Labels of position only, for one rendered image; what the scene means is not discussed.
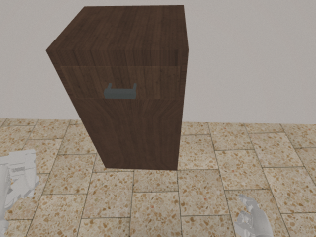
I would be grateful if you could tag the handle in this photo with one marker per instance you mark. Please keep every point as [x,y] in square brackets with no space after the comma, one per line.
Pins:
[120,93]

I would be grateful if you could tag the left robot hand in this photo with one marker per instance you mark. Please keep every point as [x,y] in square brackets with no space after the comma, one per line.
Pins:
[20,166]

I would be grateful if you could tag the cabinet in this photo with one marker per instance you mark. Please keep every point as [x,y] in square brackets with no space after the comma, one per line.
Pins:
[138,134]

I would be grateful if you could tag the drawer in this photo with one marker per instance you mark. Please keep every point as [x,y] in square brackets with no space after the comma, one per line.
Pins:
[152,82]

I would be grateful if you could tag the right robot hand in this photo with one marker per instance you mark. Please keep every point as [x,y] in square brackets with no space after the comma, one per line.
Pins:
[257,222]

